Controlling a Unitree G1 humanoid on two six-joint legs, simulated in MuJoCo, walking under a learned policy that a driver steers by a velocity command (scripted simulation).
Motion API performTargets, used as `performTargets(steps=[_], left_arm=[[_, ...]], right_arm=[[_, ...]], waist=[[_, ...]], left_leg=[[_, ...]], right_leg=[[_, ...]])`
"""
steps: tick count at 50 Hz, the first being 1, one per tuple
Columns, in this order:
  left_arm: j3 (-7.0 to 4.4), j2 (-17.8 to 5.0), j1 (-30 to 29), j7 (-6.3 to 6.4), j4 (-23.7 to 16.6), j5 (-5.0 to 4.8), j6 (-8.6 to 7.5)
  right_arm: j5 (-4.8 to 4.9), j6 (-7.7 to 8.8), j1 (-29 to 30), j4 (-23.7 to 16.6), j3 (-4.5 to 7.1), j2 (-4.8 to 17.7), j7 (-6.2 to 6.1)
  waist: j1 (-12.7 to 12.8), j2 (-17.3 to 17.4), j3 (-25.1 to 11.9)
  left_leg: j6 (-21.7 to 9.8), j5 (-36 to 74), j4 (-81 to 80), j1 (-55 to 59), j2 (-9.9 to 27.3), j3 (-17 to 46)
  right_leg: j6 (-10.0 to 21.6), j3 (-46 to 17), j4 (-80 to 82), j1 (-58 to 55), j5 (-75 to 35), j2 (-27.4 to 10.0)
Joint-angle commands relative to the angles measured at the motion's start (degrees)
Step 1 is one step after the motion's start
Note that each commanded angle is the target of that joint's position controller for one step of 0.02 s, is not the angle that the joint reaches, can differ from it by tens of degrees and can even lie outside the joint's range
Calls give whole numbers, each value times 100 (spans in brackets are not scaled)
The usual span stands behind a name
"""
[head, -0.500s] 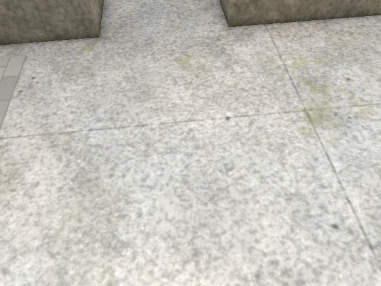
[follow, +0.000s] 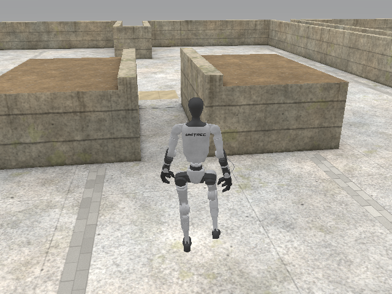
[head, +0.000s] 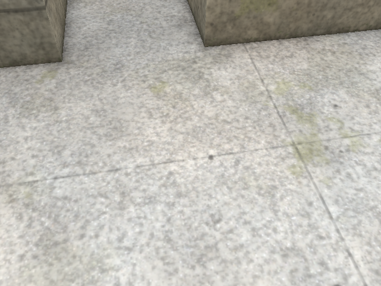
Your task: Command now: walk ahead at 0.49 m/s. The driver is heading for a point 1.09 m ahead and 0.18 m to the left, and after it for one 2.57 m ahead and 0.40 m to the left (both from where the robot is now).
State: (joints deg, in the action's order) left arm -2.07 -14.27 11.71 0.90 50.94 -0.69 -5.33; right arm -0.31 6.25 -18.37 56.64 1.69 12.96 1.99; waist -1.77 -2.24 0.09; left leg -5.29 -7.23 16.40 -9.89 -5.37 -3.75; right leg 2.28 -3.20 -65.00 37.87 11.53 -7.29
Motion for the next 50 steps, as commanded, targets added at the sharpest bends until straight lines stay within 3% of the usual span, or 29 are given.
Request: performTargets(steps=[1,5,10,12,13,14,15,16,17,18,19,20,22,23,25,28,32,36,38,40,41,42,43,44,45,46,47,48,50], left_arm=[[-73,-256,190,37,-243,71,21],[-34,-162,-738,-35,-482,16,-44],[-18,-255,-1424,-209,-766,-58,-97],[-61,-385,-1265,-265,-791,-59,-149],[-122,-499,-919,-271,-718,-52,-172],[-256,-721,-117,-251,-471,-43,-185],[-410,-1172,1070,-204,-196,4,-194],[-555,-1739,1731,-211,-34,61,-137],[-403,-1207,1727,-224,-42,52,-139],[-295,-908,1174,-223,-144,32,-151],[-222,-719,617,-227,-286,36,-139],[-171,-551,275,-261,-329,62,-138],[-119,-369,124,-303,-268,101,-165],[-134,-415,228,-303,-194,95,-182],[-182,-586,445,-256,-63,99,-195],[-197,-652,728,-156,70,84,-133],[-202,-736,1041,-83,211,30,-88],[-230,-771,1401,-57,436,-11,-8],[-261,-810,1413,-27,497,-28,44],[-298,-887,1288,-8,497,-36,93],[-312,-940,1162,-6,470,-31,118],[-284,-874,1051,-8,441,-11,152],[-205,-712,1025,-11,334,52,155],[-1,-33,1699,-82,269,77,40],[-14,-173,1641,-118,368,-8,-124],[-153,-682,1094,-139,202,-169,-214],[-165,-748,675,-111,81,-192,-238],[-198,-703,466,-61,49,-115,-206],[-228,-470,689,-15,101,-38,-33]], right_arm=[[10,100,236,-318,122,762,-113],[102,25,-226,-218,150,922,-196],[153,-96,-639,-27,184,976,-210],[156,-158,-577,-20,219,1047,-223],[151,-190,-456,-46,225,1084,-225],[118,-221,-367,-81,188,992,-223],[29,-215,-316,-225,82,759,-221],[40,-83,-942,-279,-122,69,-167],[135,66,-822,-207,-47,435,-144],[273,149,-331,-378,77,897,-121],[275,155,24,-474,88,925,-147],[186,119,215,-507,110,841,-179],[128,-49,33,-459,135,629,-207],[123,-112,-44,-429,128,519,-215],[93,-170,173,-526,149,514,-234],[54,-165,837,-750,163,477,-227],[89,-120,1646,-963,122,370,-163],[141,-77,2251,-1182,93,385,-57],[152,-34,2382,-1285,96,433,16],[154,4,2165,-1270,144,561,59],[148,17,1792,-1180,213,690,53],[137,17,971,-919,342,893,25],[99,9,-128,-632,482,1256,-26],[2,-30,-861,-485,624,1837,-57],[49,-41,-845,-478,484,1428,-41],[99,-25,-331,-546,388,1119,-44],[99,-25,209,-684,319,904,-48],[56,-18,593,-734,259,715,-22],[-23,17,774,-684,199,515,17]], waist=[[268,426,311],[-70,439,310],[-270,525,464],[-105,608,371],[128,662,187],[517,597,-276],[953,185,-1149],[796,-1305,-1909],[853,-1177,-2096],[731,-836,-1281],[549,-376,-848],[393,-82,-468],[111,-239,-263],[62,-220,-204],[42,-114,-42],[181,-63,111],[426,-108,290],[599,-124,518],[552,-145,549],[364,-233,380],[137,-319,133],[-276,-275,-335],[-677,24,-1104],[-496,1429,-1985],[-520,1616,-2354],[-442,1282,-1436],[-271,843,-873],[-83,517,-454],[240,726,-247]], left_leg=[[-982,416,-1164,-607,1602,1182],[-725,488,-1062,-117,1511,903],[-642,339,-639,830,1883,1030],[-549,672,-311,1073,2013,1105],[-465,1402,89,1071,1953,1029],[-329,2306,1035,933,1654,783],[-113,1852,2719,-2,1294,437],[330,-602,4951,-2471,274,99],[248,-2327,5861,-3203,318,986],[115,-1969,6100,-3617,656,1048],[90,-1433,5906,-3438,982,872],[117,-1062,5520,-3230,1161,802],[168,-680,5030,-2627,1350,789],[210,-592,4917,-2562,1348,732],[304,-233,4540,-2846,1374,703],[412,532,3572,-3271,1371,669],[415,1345,2284,-3017,1172,462],[327,1167,1667,-3136,1064,428],[205,831,1472,-3124,1032,438],[63,421,1324,-2592,889,321],[-29,294,1278,-1943,701,157],[-166,334,1197,-834,490,-11],[-455,472,1396,926,1028,593],[-1390,-337,1035,3229,2523,3225],[-1537,-799,153,3421,2823,4670],[-1192,-935,76,2680,2628,3858],[-977,-601,-41,1745,2417,3021],[-856,-175,-251,871,2177,2434],[-731,155,-616,0,1840,1791]], right_leg=[[-154,-10,832,107,-926,-238],[-201,218,2478,-98,-1758,29],[-80,243,3327,-65,-1226,189],[83,301,3561,-423,-766,291],[184,435,3683,-968,-615,441],[335,569,3793,-2010,-587,628],[700,-212,3659,-3746,-704,-76],[1584,-2775,4124,-5949,212,-1405],[1610,-3881,4778,-6010,568,-1574],[1328,-3067,4817,-5305,444,-1420],[1177,-2254,4926,-4480,-59,-1190],[1108,-1725,5155,-3753,-466,-947],[1001,-1089,5496,-3039,-853,-607],[1047,-889,5588,-2903,-1137,-548],[1109,-628,5713,-2898,-1607,-532],[1052,-369,5797,-3122,-1805,-493],[898,-54,5902,-3235,-1469,-361],[883,-66,5718,-3886,-1371,-605],[830,-101,5498,-4215,-1580,-769],[732,-79,5149,-4359,-2281,-824],[661,3,4728,-4325,-3201,-753],[531,213,3792,-4109,-3951,-481],[337,436,2289,-3108,-3240,-165],[-107,598,-95,-693,-479,834],[-57,-302,-1033,109,2063,1029],[64,-372,-1362,632,1803,658],[121,-181,-1145,569,1232,317],[105,-75,-756,305,800,97],[90,-99,-253,-375,370,-132]])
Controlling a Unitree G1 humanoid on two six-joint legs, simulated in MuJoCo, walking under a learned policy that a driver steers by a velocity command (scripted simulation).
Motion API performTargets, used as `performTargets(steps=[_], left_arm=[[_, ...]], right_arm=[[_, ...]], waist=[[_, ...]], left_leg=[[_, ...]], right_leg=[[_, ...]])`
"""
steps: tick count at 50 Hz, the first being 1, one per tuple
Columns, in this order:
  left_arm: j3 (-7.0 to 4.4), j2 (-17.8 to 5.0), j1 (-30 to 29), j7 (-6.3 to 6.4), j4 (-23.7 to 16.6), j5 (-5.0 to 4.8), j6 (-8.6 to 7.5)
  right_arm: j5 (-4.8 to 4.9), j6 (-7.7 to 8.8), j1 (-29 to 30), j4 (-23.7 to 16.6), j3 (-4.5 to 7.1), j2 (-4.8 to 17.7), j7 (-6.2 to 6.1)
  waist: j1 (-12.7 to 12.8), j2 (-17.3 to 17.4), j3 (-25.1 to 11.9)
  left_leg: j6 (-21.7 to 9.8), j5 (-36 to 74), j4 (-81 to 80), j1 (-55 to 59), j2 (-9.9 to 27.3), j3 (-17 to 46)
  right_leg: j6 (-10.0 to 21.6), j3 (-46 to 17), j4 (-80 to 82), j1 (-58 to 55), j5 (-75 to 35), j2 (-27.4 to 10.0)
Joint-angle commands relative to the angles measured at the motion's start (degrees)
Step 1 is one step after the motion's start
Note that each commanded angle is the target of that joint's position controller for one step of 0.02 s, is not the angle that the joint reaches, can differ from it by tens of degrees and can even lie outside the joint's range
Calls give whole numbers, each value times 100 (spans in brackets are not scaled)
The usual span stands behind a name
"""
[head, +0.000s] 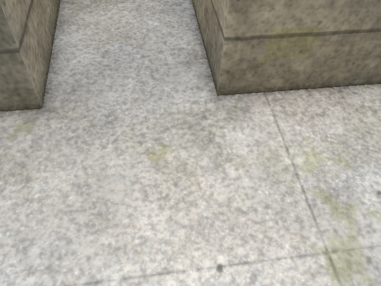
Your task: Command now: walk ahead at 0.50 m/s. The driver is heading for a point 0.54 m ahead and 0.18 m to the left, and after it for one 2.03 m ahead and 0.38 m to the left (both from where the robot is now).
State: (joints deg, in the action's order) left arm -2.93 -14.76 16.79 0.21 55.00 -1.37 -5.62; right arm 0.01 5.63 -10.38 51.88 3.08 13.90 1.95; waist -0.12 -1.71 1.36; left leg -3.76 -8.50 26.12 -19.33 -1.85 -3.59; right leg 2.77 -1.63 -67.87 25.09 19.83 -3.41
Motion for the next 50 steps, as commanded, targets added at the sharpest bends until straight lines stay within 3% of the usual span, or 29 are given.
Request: performTargets(steps=[1,4,6,10,14,17,18,19,20,21,22,23,24,25,26,28,31,36,40,43,44,45,46,47,48,49,50], left_arm=[[-133,-291,275,62,-276,39,60],[-173,-340,-222,96,-480,109,122],[-184,-325,-726,96,-667,152,91],[-137,-213,-1558,19,-893,102,13],[-90,-242,-2196,-106,-1107,37,-84],[-151,-494,-2035,-155,-1143,18,-177],[-199,-602,-1728,-145,-1075,19,-201],[-310,-805,-1032,-107,-878,45,-221],[-419,-1154,-4,-58,-706,143,-247],[-555,-1688,647,-36,-608,209,-184],[-417,-1202,618,-52,-625,188,-160],[-292,-772,179,-43,-729,156,-155],[-226,-586,-193,-40,-789,152,-133],[-181,-438,-503,-56,-771,158,-116],[-148,-349,-672,-59,-752,195,-125],[-187,-405,-725,-59,-672,207,-149],[-269,-607,-611,-5,-555,221,-181],[-334,-830,-424,80,-478,190,-105],[-388,-1008,-170,105,-394,95,22],[-449,-1234,-281,154,-436,-11,179],[-465,-1292,-368,174,-475,-53,229],[-442,-1248,-453,177,-522,-83,260],[-371,-1054,-275,160,-609,80,223],[-135,-280,280,77,-847,383,111],[-161,-684,194,14,-815,175,-13],[-217,-854,-405,21,-986,-34,-25],[-201,-805,-588,83,-1008,13,-4]], right_arm=[[-47,96,-114,-143,73,462,18],[-24,112,-448,18,126,712,-78],[7,65,-702,94,123,737,-151],[73,-2,-1062,176,143,833,-236],[133,-85,-1435,301,168,828,-279],[146,-156,-1348,278,244,940,-330],[147,-182,-1251,242,263,956,-332],[132,-193,-1150,175,232,850,-324],[67,-187,-993,-10,138,592,-301],[110,-94,-1616,-170,-28,-42,-288],[210,-25,-1641,-164,26,292,-272],[293,-21,-1255,-228,164,787,-277],[278,-54,-964,-275,186,789,-293],[218,-95,-797,-324,208,703,-300],[191,-169,-825,-334,245,601,-293],[198,-303,-867,-394,228,344,-261],[152,-401,-557,-611,249,335,-255],[122,-351,293,-911,192,284,-78],[111,-361,988,-1248,148,294,59],[52,-375,778,-1391,256,524,126],[67,-371,273,-1294,348,688,131],[74,-361,-577,-1064,514,984,90],[59,-403,-1159,-953,694,1513,-56],[-42,-409,-825,-1123,710,2124,-136],[-69,-377,-1002,-1359,620,1851,-67],[-52,-338,-769,-1382,534,1528,-26],[74,-321,-412,-1385,475,1276,-34]], waist=[[124,669,-326],[88,496,-63],[-24,424,26],[-263,486,155],[-448,556,283],[-221,724,183],[-33,787,40],[297,724,-369],[726,352,-1231],[578,-1177,-2155],[571,-1505,-2365],[540,-955,-1493],[416,-528,-988],[273,-347,-572],[103,-477,-360],[-21,-481,-183],[-51,-226,-34],[181,-134,152],[373,-93,439],[122,-357,114],[-156,-415,-196],[-597,-251,-642],[-794,451,-1078],[9,1834,-1681],[-403,1077,-2885],[-457,646,-2262],[-287,339,-1534]], left_leg=[[-938,475,-1708,772,1433,1593],[-1034,977,-1917,764,1409,1329],[-991,1113,-1937,963,1359,1292],[-822,822,-1890,1095,1176,1154],[-816,647,-1520,1480,1322,1402],[-683,771,-1071,1679,1500,1727],[-618,1081,-776,1643,1457,1756],[-480,1612,-66,1466,1164,1614],[-286,1103,1476,628,756,1326],[140,-1134,3599,-1553,-134,624],[135,-2494,4624,-2306,37,1153],[76,-2112,4938,-2641,339,1218],[70,-1617,4870,-2514,616,1050],[85,-1273,4585,-2311,771,995],[81,-1036,4341,-2045,937,1014],[112,-792,4157,-1784,1018,918],[188,-207,3671,-2128,1044,983],[208,975,2141,-2042,951,629],[103,773,1362,-2054,846,288],[-98,60,1105,-1302,386,-176],[-220,6,921,-673,128,-316],[-404,600,399,484,-156,-355],[-703,2391,284,2025,427,607],[-1749,4655,556,3699,1986,3168],[-2206,4034,31,3860,2420,4166],[-1937,3677,-127,3405,2124,3418],[-1603,3104,-241,2584,1783,2783]], right_leg=[[11,-207,159,807,-540,-536],[-148,-157,885,1287,-1170,-590],[-248,-140,1615,1566,-1730,-536],[-340,-35,3059,1284,-2551,-218],[-357,-49,3772,1079,-2388,-21],[-247,-123,4128,484,-1911,63],[-175,-45,4218,-2,-1725,131],[-26,28,4326,-995,-1625,187],[321,-629,4091,-2642,-1581,-549],[1104,-2851,4374,-4873,-945,-1990],[1280,-4002,4932,-4860,-197,-2217],[1000,-3149,5026,-4092,-16,-2022],[806,-2341,5156,-3271,-280,-1785],[721,-1784,5392,-2540,-626,-1547],[645,-1318,5597,-2068,-853,-1371],[694,-749,5893,-1610,-1271,-1266],[799,-163,6051,-1651,-1915,-1311],[643,746,6110,-1913,-2164,-1184],[529,1109,5859,-2457,-2508,-1329],[309,1354,4794,-2758,-4974,-1346],[205,1414,4058,-2747,-5660,-1259],[-8,1528,2923,-2438,-5496,-1005],[-426,1562,1218,-1123,-3440,-677],[-803,1096,-866,1072,1990,363],[-729,-209,-1547,1223,2201,401],[-605,-293,-1494,1561,1632,200],[-548,-216,-1014,1686,1079,-10]])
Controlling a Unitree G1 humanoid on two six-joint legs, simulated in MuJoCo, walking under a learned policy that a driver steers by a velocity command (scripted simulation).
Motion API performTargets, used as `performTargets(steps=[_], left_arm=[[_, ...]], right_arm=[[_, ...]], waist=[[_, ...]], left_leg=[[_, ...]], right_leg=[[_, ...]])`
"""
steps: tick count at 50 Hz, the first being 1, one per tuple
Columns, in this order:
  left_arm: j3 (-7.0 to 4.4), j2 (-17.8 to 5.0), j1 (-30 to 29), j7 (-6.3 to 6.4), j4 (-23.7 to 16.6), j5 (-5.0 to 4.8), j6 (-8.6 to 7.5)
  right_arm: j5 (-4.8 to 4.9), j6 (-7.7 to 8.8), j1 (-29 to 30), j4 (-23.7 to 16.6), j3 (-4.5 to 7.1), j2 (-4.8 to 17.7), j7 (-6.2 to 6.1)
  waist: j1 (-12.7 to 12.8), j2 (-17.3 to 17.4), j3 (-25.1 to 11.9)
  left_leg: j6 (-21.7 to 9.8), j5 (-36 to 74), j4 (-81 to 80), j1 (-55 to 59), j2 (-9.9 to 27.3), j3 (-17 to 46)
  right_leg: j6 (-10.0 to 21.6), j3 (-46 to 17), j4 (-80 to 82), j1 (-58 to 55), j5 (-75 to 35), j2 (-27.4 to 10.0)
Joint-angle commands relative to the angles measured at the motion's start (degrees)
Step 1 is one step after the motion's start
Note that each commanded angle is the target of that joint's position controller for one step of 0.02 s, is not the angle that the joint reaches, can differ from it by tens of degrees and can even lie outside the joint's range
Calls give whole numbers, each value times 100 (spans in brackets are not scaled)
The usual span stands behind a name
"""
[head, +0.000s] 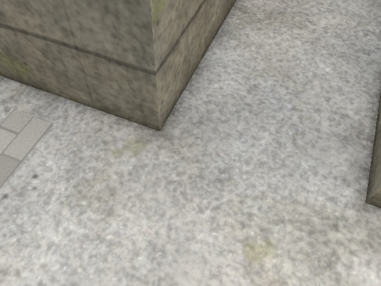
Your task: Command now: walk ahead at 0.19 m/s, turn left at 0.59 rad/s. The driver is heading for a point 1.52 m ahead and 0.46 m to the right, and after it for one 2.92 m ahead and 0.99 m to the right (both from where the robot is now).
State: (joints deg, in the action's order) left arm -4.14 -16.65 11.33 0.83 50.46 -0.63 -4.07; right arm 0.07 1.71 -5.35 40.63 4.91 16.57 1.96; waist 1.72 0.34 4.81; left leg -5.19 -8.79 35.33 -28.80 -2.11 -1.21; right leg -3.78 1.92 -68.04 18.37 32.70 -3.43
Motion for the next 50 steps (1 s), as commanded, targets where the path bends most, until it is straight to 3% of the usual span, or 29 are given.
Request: performTargets(steps=[1,3,5,9,13,17,20,22,23,24,25,26,27,28,29,30,31,32,36,41,44,45,46,47,48,49,50], left_arm=[[-109,-660,-69,107,-494,57,-91],[-171,-743,169,148,-467,88,100],[-135,-553,397,166,-386,90,198],[-31,-287,197,154,-331,92,280],[-38,-443,-254,99,-412,1,342],[-97,-610,-491,60,-659,-23,365],[-77,-466,-413,-2,-713,-37,367],[-63,-365,-165,-72,-641,-60,353],[-64,-360,-4,-113,-593,-55,343],[-109,-540,61,-129,-602,-15,343],[-245,-1096,156,-79,-654,52,355],[-346,-1474,245,-35,-683,47,382],[-279,-1200,578,-29,-710,143,339],[-265,-1110,410,-14,-745,152,282],[-278,-1063,120,12,-823,72,262],[-265,-1049,-100,20,-916,27,291],[-252,-1011,-207,49,-963,-11,336],[-252,-976,-163,108,-932,-77,380],[-321,-1156,-84,212,-993,-57,495],[-334,-1195,-316,173,-1136,-47,588],[-284,-1135,-643,218,-1291,-91,645],[-237,-1003,-559,245,-1323,-71,650],[-141,-696,-301,231,-1345,53,637],[-123,-610,-66,210,-1473,30,573],[-243,-1089,72,195,-1369,68,513],[-348,-1367,34,183,-1234,-19,523],[-355,-1280,78,204,-1116,-25,582]], right_arm=[[101,56,-575,-324,239,831,-67],[-41,31,-236,-440,171,695,-109],[-99,100,-269,-386,129,640,-135],[-147,132,-231,-107,-50,292,-222],[-256,115,-199,111,-51,474,-258],[-113,-51,-405,253,39,737,-350],[-40,-184,-397,226,57,718,-458],[23,-269,-227,164,84,749,-510],[73,-311,-180,158,106,778,-528],[105,-315,-280,176,124,753,-533],[-18,-257,-223,22,88,548,-509],[-185,-177,144,-175,47,353,-480],[-164,-125,404,-229,60,428,-447],[-34,-124,311,-166,102,503,-406],[19,-151,223,-83,113,476,-415],[-43,-177,197,-28,138,556,-439],[-56,-185,186,-35,150,556,-457],[-5,-182,186,-85,115,441,-448],[44,-134,319,-121,70,365,-414],[70,-77,241,-127,98,518,-332],[39,12,-82,-35,117,558,-273],[45,40,-222,32,179,763,-303],[-68,30,-378,-8,250,1151,-366],[-251,-14,-294,24,275,1435,-354],[-309,3,-260,-88,206,1156,-325],[-263,14,-3,-165,108,840,-330],[-182,2,223,-187,62,704,-329]], waist=[[-293,22,-1468],[35,183,-1329],[108,264,-1458],[62,402,-1434],[-174,527,-1013],[-344,515,-747],[-309,471,-831],[-135,465,-966],[-11,474,-1002],[16,324,-1046],[-123,-657,-1175],[-53,-1698,-1005],[280,-1321,-1331],[141,-853,-1289],[4,-596,-1195],[-45,-497,-1113],[-125,-546,-1149],[-174,-593,-1129],[-65,-786,-1135],[-52,-1066,-1018],[-312,-1089,-1004],[-308,-996,-1007],[-180,-42,-1285],[61,1389,-1063],[-42,1193,-1140],[-20,747,-948],[48,568,-788]], left_leg=[[-1249,2786,-1316,2733,1594,2234],[-1159,2897,-1563,1701,1447,1876],[-1179,3479,-1610,1485,1402,1498],[-894,2790,-1795,1380,1206,881],[-786,1208,-2129,1314,1271,828],[-939,1108,-1870,2103,1715,1214],[-955,2133,-1488,2671,1937,1283],[-799,2823,-1128,2741,1840,1010],[-618,2884,-908,2662,1707,799],[-289,2385,-553,2423,1438,542],[177,1285,490,1511,848,-48],[669,-1796,1462,-198,-131,-394],[729,-2960,2512,-748,-191,254],[729,-2696,2967,-964,-22,495],[762,-2328,3012,-1114,71,542],[843,-2074,2906,-1094,150,590],[914,-1852,2798,-880,160,580],[962,-1662,2483,-760,113,516],[1076,-1209,1270,-286,-11,494],[1023,-1087,287,558,-146,527],[861,-178,-1230,1375,-171,432],[730,286,-1627,1904,184,591],[300,1241,-1603,2681,1352,1580],[-740,2559,-1689,2790,2389,3002],[-1302,2265,-1807,2523,2760,3314],[-1135,1830,-1766,2252,2357,2667],[-836,1361,-1730,2064,1916,2090]], right_leg=[[99,-590,-610,2137,-570,-182],[120,-582,-275,1420,-888,-240],[77,-505,43,1165,-1188,-211],[24,-572,1414,779,-2008,-381],[56,-495,2446,424,-2261,-307],[129,-402,2497,1011,-1218,-158],[175,-269,2644,1090,-877,-56],[275,-28,3306,625,-1264,120],[380,66,3967,239,-1925,210],[567,-214,4467,-219,-2938,120],[972,-1367,4509,-986,-4846,-689],[1918,-2673,4509,-1764,-6909,-1653],[2386,-2907,4586,-2104,-6787,-1868],[2195,-2527,4517,-2154,-6514,-1596],[1902,-2194,4434,-2112,-6301,-1298],[1733,-2038,4454,-1989,-6276,-1169],[1669,-1937,4473,-1824,-6234,-1048],[1656,-1935,4505,-1709,-5996,-963],[1608,-2022,4491,-1570,-5342,-769],[1539,-2506,4451,-1005,-4566,-643],[1254,-2787,4165,-845,-3936,-382],[1006,-2726,3951,-526,-3253,-157],[708,-2183,2943,148,-1758,298],[389,-1304,1927,1308,637,1167],[168,-1268,582,1435,710,727],[106,-1240,87,1383,267,623],[20,-1161,-39,1317,-69,574]])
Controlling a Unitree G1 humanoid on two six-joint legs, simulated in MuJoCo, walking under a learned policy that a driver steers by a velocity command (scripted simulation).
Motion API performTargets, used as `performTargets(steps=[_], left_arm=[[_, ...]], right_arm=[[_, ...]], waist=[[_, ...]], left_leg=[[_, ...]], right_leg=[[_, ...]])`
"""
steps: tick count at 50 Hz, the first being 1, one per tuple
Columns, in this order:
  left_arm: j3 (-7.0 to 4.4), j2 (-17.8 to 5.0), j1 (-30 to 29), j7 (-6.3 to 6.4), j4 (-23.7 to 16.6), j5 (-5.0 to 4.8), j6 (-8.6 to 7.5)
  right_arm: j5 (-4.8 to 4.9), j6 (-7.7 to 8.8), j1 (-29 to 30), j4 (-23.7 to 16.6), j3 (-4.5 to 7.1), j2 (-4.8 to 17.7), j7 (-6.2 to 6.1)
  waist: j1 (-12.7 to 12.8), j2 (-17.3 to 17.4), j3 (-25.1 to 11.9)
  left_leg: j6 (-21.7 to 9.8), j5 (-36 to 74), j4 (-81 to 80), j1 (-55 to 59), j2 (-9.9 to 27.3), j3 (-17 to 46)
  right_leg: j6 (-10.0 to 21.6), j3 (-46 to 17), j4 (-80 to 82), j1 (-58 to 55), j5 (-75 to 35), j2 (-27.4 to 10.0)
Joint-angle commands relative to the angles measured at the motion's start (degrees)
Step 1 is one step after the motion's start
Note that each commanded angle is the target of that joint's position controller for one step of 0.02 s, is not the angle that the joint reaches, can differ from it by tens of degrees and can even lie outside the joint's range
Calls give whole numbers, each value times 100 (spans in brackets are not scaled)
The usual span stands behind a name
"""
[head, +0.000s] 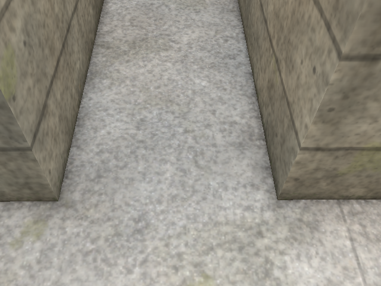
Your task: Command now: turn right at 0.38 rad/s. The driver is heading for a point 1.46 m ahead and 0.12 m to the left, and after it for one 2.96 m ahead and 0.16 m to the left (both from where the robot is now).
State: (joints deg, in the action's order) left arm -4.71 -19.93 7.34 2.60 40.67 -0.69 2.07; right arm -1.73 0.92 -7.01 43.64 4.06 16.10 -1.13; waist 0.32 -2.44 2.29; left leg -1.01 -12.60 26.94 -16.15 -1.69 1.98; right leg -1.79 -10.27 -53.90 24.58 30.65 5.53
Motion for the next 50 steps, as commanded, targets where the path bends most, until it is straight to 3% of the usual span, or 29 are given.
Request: performTargets(steps=[1,3,6,7,9,11,12,13,14,15,16,17,20,30,50], left_arm=[[-269,-833,432,47,-128,14,16],[-139,-406,365,-33,-205,-10,21],[8,-176,114,-101,-331,13,-36],[53,-117,38,-125,-360,29,-47],[40,-226,78,-152,-326,3,-53],[22,-227,450,-184,-135,19,-53],[8,-329,484,-182,-122,61,-44],[-33,-638,550,-138,-181,111,-26],[-38,-831,274,-116,-233,170,-1],[75,-380,88,-188,-257,211,-61],[135,-174,-43,-236,-237,236,-131],[130,-193,38,-249,-171,258,-185],[158,-223,235,-252,-42,191,-302],[181,-113,343,-219,211,144,-291],[224,-73,638,-186,1037,113,-287]], right_arm=[[89,67,461,-473,104,678,-28],[168,11,242,-306,95,734,-53],[139,-36,129,-215,86,752,-71],[144,-53,110,-190,98,815,-58],[182,-89,-39,-116,123,956,-23],[273,-108,-2,-64,79,919,2],[298,-77,-245,40,38,821,17],[168,-10,-399,40,-37,636,60],[28,74,-578,17,-127,310,104],[18,71,-224,-5,-123,446,67],[45,55,-70,30,-93,569,52],[55,30,-7,88,-90,578,26],[92,-26,-175,249,-67,658,-24],[136,-18,-318,824,-64,638,-61],[169,-61,-429,1617,-132,560,-163]], waist=[[145,880,-423],[82,995,-380],[-83,1219,-571],[-141,1316,-611],[-212,1401,-659],[16,1261,-607],[14,1100,-576],[-114,422,-787],[-447,-716,-775],[-232,-670,-701],[-231,-469,-505],[-151,-494,-443],[-160,-373,-158],[-118,157,-241],[-98,218,-130]], left_leg=[[-1135,1544,-909,712,1679,1509],[-1147,1672,-956,605,1384,1047],[-1164,1864,-828,900,1338,782],[-1175,1917,-799,874,1360,758],[-1197,2039,-687,889,1446,858],[-1003,1918,-448,635,1352,771],[-707,1594,-359,368,1236,708],[-266,877,116,-78,948,419],[140,-468,261,-314,415,-125],[314,-546,74,200,475,-66],[360,-34,-35,393,471,-75],[377,245,-15,473,444,-118],[363,545,-89,544,490,-53],[387,926,-172,722,532,-44],[294,825,-204,716,472,-115]], right_leg=[[-253,91,-1505,709,-118,-329],[-314,324,-1139,493,-459,-288],[-317,653,282,12,-457,-511],[-293,775,769,-268,-418,-567],[-245,977,1557,-681,-681,-520],[-48,1160,3018,-1430,-1802,-413],[118,968,3537,-1891,-2351,-500],[349,149,3455,-2512,-3402,-1200],[869,-404,3238,-2233,-3946,-1853],[1159,-499,3412,-1483,-2944,-1900],[946,-257,3429,-1339,-2168,-1534],[723,-72,3422,-1257,-1834,-1279],[514,74,3383,-1071,-2023,-1111],[502,315,3167,-1285,-2702,-911],[388,633,3106,-1226,-2630,-680]])
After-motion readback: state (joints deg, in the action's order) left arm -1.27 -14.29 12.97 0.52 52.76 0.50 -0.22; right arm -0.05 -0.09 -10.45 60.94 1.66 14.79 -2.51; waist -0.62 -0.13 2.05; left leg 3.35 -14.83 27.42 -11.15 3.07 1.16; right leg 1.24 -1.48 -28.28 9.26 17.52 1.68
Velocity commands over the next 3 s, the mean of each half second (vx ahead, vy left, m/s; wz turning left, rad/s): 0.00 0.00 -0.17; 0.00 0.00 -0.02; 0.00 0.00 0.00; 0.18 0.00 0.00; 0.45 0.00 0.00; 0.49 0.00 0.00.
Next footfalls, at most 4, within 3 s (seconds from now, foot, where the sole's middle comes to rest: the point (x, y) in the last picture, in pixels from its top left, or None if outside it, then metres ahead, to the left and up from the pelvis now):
0.26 right None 0.02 -0.14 -0.77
2.32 right None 0.40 -0.15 -0.77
2.86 left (165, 215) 0.72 0.11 -0.77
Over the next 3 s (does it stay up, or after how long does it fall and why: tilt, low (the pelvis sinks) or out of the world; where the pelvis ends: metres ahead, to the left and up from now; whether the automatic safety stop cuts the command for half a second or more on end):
stays up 0.62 0.03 0.00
